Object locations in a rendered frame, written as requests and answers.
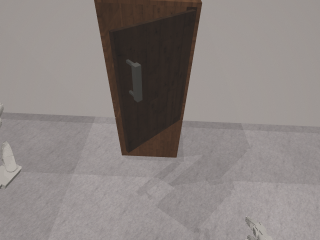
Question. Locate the handle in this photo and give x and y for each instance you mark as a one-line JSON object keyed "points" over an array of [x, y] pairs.
{"points": [[136, 70]]}

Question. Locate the cupboard door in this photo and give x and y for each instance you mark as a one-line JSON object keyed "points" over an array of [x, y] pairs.
{"points": [[162, 47]]}

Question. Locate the right robot hand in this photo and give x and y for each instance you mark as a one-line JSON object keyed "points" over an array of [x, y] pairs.
{"points": [[258, 229]]}

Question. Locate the left robot hand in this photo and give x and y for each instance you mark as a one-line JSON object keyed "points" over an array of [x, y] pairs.
{"points": [[9, 170]]}

